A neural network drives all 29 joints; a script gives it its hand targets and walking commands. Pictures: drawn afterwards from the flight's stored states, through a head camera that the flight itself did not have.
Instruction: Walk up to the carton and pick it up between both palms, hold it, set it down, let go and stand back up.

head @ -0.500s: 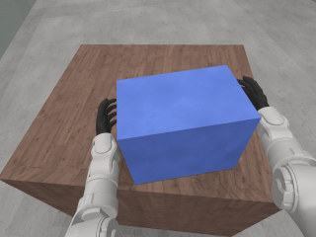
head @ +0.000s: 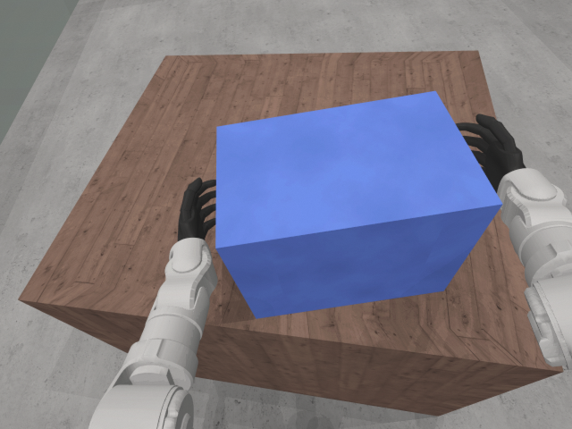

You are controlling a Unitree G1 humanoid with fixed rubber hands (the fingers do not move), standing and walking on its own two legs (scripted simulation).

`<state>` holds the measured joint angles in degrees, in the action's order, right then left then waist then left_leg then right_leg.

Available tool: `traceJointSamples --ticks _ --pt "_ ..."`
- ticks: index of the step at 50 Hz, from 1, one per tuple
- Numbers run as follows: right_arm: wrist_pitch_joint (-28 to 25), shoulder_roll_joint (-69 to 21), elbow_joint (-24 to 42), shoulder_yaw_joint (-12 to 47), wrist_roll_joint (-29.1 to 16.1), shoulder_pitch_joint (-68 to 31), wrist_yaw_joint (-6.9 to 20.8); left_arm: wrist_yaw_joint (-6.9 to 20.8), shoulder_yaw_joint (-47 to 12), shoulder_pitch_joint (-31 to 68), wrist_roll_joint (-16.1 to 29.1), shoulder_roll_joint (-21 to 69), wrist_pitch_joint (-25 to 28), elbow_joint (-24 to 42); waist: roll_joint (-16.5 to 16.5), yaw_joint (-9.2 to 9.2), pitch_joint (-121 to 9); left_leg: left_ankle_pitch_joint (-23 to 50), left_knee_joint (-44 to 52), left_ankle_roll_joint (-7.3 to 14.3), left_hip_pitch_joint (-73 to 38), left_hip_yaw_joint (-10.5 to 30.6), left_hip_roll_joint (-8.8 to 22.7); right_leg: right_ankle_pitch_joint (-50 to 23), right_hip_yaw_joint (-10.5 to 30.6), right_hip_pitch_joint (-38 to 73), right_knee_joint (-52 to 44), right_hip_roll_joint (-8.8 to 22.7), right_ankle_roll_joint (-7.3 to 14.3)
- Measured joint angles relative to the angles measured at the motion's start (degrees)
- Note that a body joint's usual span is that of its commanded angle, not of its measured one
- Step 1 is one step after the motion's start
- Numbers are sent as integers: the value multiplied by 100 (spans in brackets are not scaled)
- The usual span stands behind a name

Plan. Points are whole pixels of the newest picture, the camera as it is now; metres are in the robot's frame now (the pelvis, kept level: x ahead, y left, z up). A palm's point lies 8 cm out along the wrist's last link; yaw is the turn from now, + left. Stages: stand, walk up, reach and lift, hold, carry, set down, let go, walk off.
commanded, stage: set down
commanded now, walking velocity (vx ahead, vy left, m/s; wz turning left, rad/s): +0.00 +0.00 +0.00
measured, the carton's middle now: (338, 214) +0.43 +0.06 +0.03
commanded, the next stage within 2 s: none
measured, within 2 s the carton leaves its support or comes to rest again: neither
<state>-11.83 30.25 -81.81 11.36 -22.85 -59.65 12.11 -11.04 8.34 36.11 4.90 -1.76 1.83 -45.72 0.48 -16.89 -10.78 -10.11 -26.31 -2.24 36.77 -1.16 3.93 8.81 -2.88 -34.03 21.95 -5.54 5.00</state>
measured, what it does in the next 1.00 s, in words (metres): stands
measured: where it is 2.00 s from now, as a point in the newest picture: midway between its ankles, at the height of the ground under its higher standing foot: outside the picture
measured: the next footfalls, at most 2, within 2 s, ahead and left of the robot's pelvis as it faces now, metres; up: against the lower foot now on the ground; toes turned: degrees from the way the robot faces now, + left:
none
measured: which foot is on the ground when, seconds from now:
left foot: down 0.00-1.00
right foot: down 0.00-1.00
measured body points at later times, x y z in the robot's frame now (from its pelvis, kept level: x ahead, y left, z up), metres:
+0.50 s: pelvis -0.02 -0.01 +0.00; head +0.05 -0.03 +0.44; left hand +0.36 +0.28 +0.13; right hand +0.52 -0.17 +0.16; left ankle +0.00 +0.14 -0.73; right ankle +0.00 -0.06 -0.73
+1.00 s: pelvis -0.02 +0.01 +0.01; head +0.02 -0.01 +0.46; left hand +0.35 +0.29 +0.19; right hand +0.50 -0.20 +0.22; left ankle +0.00 +0.14 -0.73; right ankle +0.00 -0.06 -0.73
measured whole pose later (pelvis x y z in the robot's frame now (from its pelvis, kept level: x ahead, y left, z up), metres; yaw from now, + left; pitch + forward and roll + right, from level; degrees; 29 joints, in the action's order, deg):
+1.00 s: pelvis -0.02 +0.01 +0.01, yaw +1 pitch +10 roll -1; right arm 16.8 42.9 -64.3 8.5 -28.2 -64.2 17.2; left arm -14.2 12.3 43.2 7.1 -8.4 -38.0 -17.2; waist 1.7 -13.5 -7.2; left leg -7.3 -20.5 -1.6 23.4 -1.0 2.4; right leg 6.6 -2.9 -20.8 17.0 -4.2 4.3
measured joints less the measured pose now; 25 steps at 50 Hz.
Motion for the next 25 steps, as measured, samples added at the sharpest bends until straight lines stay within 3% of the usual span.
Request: traceJointSamples --ticks 9,17,25 --pt "123 179 264 291 -354 -181 -23 5 168 199 -86 4 -245 435 3 1 7 -7 -68 -59 36 -3 60 -2 3 -51 75 -56 38" --pt "576 468 449 451 -535 -189 56 119 283 204 82 -253 -798 585 111 -69 11 83 73 -58 -260 11 28 -25 -15 211 31 -28 49" --pt "1309 659 870 223 -556 -489 228 -52 130 685 399 -591 -1558 987 53 36 -19 155 41 -68 -250 92 9 -57 -98 223 75 -12 77"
